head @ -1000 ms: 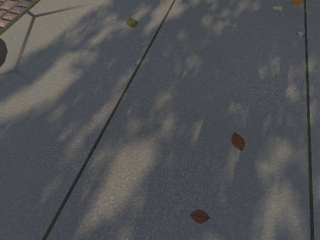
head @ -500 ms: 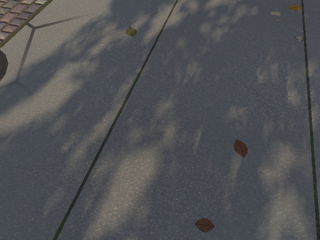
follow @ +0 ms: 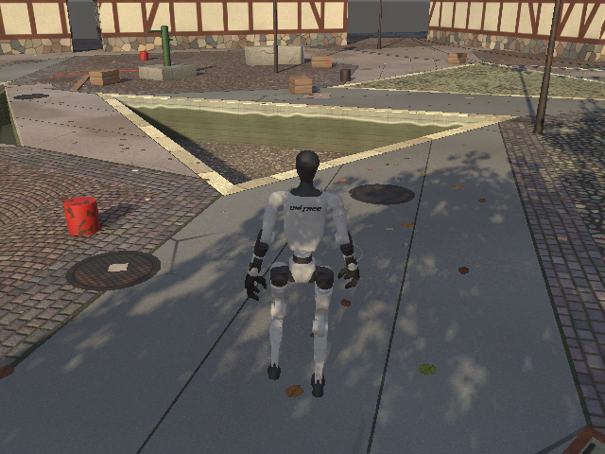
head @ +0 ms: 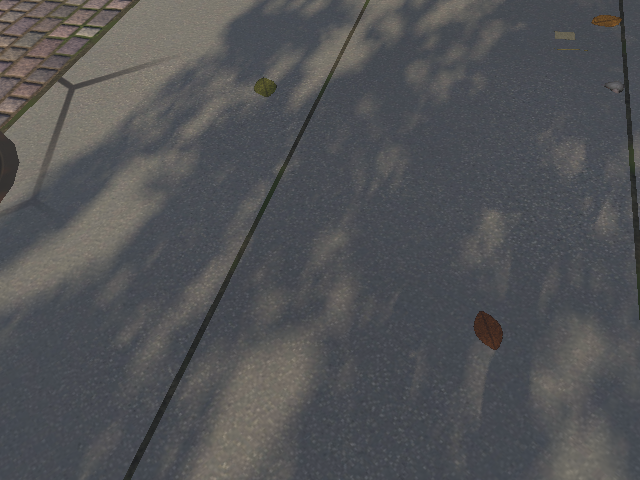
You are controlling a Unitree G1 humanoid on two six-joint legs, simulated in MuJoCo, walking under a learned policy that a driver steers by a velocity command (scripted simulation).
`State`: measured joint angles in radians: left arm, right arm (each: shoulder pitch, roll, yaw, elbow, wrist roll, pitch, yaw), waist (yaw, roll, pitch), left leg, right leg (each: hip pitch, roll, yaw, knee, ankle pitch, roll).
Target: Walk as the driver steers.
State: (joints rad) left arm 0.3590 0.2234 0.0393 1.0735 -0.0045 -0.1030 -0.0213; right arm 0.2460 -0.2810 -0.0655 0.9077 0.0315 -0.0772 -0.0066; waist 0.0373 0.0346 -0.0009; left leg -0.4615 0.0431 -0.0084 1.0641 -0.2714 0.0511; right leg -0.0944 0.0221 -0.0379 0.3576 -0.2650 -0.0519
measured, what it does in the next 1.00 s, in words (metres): walks ahead: left foot, then right foot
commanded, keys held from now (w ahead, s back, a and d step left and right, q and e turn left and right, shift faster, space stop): w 1.00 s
